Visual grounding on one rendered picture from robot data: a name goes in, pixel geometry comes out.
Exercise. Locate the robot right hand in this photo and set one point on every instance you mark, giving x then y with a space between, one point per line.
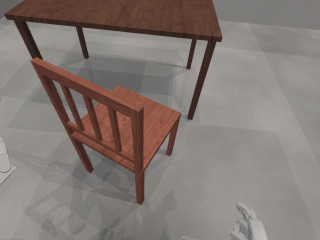
253 230

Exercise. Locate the chair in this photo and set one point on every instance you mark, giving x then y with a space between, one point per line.
124 126

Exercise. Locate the table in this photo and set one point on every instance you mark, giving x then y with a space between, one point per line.
188 19

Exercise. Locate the robot left hand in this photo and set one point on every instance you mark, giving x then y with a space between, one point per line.
6 169

